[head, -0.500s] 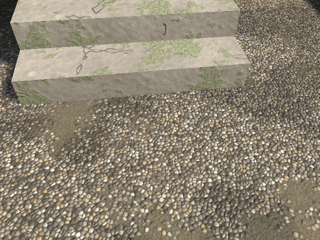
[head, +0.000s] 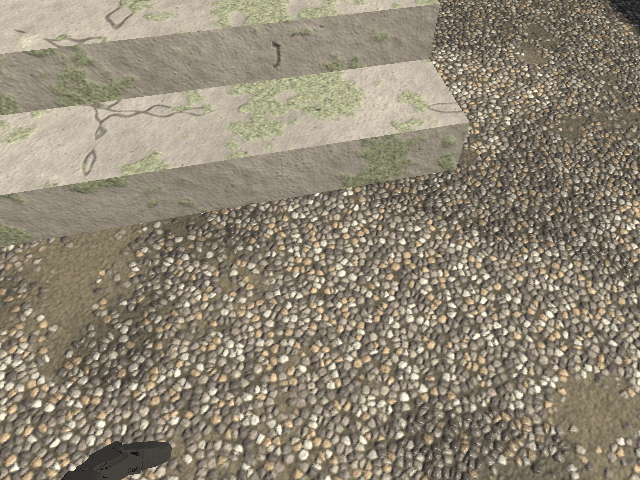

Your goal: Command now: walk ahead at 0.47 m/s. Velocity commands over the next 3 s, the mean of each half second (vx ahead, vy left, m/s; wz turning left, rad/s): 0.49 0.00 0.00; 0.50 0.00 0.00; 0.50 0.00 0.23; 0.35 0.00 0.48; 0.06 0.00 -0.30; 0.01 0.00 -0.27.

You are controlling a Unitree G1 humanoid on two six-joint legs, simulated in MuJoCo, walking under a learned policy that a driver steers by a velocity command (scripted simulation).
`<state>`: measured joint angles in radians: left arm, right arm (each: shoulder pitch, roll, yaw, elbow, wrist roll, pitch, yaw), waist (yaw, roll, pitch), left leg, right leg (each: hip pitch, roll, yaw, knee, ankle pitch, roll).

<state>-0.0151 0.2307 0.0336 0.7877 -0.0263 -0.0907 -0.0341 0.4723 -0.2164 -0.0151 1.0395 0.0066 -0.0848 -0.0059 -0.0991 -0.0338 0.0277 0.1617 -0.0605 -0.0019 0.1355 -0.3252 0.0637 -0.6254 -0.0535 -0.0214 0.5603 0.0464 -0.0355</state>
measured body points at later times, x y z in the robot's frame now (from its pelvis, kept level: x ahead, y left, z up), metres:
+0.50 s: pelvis +0.28 -0.02 +0.01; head +0.31 -0.01 +0.46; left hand +0.27 +0.25 -0.13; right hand +0.48 -0.26 -0.09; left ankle +0.48 +0.15 -0.69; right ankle +0.21 -0.12 -0.73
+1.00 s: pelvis +0.56 +0.04 +0.01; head +0.58 +0.06 +0.46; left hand +0.70 +0.28 -0.11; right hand +0.52 -0.21 -0.12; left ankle +0.49 +0.13 -0.73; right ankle +0.70 -0.10 -0.68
